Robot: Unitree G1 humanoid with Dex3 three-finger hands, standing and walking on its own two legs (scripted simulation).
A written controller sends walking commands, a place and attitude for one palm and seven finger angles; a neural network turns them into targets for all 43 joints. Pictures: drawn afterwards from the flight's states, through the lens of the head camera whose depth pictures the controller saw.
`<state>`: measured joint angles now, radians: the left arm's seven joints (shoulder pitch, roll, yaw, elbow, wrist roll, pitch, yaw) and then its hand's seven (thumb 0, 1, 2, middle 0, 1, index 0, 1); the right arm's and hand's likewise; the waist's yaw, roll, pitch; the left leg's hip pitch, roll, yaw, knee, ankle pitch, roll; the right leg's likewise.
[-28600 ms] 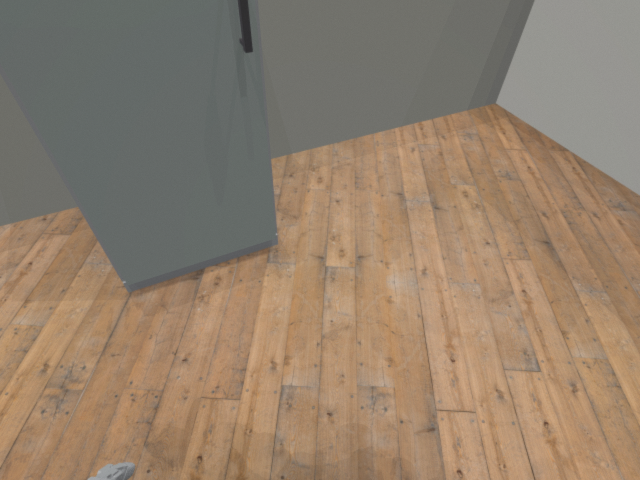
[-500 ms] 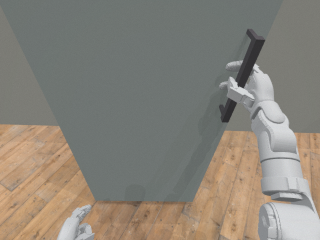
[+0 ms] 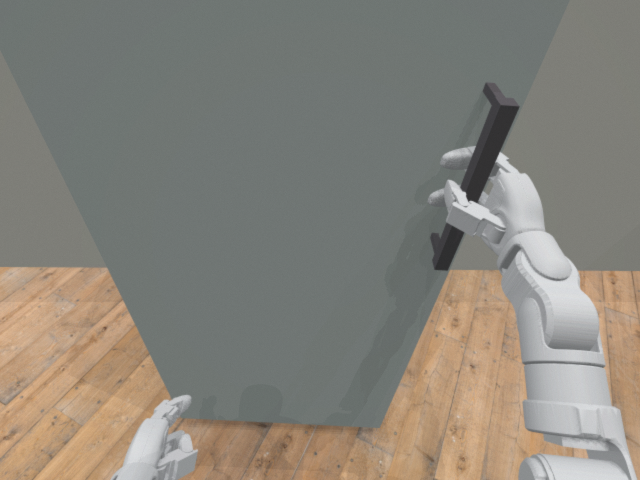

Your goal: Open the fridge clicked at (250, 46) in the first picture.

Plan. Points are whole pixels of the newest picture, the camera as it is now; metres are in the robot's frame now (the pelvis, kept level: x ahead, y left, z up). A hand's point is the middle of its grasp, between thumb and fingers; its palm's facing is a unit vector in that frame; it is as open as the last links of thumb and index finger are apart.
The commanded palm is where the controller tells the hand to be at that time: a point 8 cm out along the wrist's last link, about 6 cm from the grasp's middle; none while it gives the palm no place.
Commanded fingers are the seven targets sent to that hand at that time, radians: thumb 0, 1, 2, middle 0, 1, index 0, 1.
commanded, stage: pull the door a little, standing still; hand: right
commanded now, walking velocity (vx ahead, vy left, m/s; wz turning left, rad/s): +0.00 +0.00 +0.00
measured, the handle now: (463, 187) +0.42 -0.15 +0.20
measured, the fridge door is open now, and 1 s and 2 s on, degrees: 4 27 45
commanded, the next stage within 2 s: walk backward, drawing the door open in 0.14 s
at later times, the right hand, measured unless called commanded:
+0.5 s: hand (460, 286) +0.27 -0.11 +0.19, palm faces -0.01 +0.99 -0.17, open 6.1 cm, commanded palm +0.23 -0.17 +0.20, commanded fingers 0.00 -0.90 -0.90 0.45 1.40 0.45 1.40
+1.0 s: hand (434, 379) +0.17 -0.07 +0.19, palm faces +0.10 +0.97 -0.20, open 6.7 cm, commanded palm +0.14 -0.12 +0.20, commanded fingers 0.00 -0.90 -0.90 0.45 1.40 0.45 1.40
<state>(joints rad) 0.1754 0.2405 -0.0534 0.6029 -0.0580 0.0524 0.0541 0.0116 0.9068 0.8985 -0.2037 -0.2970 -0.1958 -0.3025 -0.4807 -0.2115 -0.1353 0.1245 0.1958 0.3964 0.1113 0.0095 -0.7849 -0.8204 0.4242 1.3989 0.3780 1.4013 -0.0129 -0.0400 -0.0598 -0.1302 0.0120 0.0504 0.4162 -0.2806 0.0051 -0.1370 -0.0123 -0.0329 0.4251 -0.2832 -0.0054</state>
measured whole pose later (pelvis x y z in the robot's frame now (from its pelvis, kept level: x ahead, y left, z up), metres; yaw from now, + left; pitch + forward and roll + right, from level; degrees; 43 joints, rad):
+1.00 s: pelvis -0.12 +0.06 -0.01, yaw -9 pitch -1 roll -1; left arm 0.15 0.15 0.00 0.63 -0.01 0.01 0.06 0.01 0.91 0.90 -0.21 -0.30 -0.20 -0.30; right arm -0.08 -0.24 0.03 -0.39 0.03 0.00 -0.08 -0.08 -0.67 -0.76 0.46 1.40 0.21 1.28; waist 0.07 -0.01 0.10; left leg -0.33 -0.04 0.10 0.47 -0.14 0.10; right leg -0.42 -0.02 0.04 0.63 -0.31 0.00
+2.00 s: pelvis +0.02 +0.41 +0.00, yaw -51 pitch -1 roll +4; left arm 0.15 0.12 0.00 0.62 0.00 -0.10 0.04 0.01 0.90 0.90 -0.21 -0.30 -0.20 -0.30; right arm -0.07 -0.32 -0.20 -0.41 0.06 -0.07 -0.07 -0.06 -0.68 -0.82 0.47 1.40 0.31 1.37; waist -0.03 -0.02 0.19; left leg -0.44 0.03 -0.01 0.78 -0.33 -0.06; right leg -0.23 -0.17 0.07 0.47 -0.24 0.09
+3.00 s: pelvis +0.03 +0.57 -0.01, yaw -68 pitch -2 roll +3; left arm 0.20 0.22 -0.06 0.71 0.00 -0.05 0.09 0.01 0.90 0.90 -0.21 -0.30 -0.20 -0.30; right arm -0.73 -0.32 -0.11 0.62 0.07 -0.08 -0.10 -0.03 -0.71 -0.83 0.49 1.42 0.45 1.40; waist -0.03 -0.04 0.02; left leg -0.17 -0.01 0.05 0.45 -0.25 0.01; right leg -0.33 0.02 -0.07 0.55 -0.21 -0.06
